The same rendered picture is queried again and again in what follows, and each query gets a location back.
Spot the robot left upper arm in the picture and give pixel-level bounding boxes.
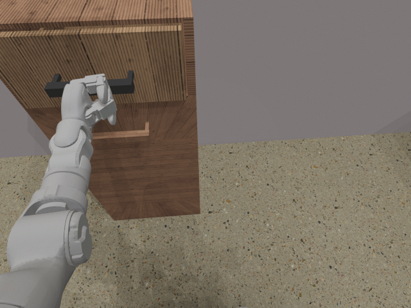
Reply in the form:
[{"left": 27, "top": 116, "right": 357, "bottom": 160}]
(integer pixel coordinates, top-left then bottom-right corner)
[{"left": 0, "top": 210, "right": 92, "bottom": 308}]

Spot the handle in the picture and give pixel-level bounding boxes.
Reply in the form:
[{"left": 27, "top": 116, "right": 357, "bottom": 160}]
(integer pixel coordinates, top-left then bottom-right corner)
[
  {"left": 91, "top": 130, "right": 150, "bottom": 144},
  {"left": 44, "top": 70, "right": 135, "bottom": 98}
]

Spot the drawer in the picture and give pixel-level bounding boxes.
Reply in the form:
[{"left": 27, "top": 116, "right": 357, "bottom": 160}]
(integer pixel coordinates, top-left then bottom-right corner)
[{"left": 0, "top": 23, "right": 187, "bottom": 108}]

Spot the cabinet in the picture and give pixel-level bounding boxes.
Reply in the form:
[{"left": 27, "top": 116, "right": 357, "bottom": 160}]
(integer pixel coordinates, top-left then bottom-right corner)
[{"left": 0, "top": 0, "right": 200, "bottom": 221}]

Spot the robot left hand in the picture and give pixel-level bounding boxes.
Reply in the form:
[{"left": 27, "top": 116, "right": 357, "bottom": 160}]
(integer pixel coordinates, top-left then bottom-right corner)
[{"left": 61, "top": 74, "right": 117, "bottom": 131}]

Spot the robot left forearm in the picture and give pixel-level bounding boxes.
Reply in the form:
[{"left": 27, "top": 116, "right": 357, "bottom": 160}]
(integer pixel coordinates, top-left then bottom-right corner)
[{"left": 6, "top": 119, "right": 93, "bottom": 269}]

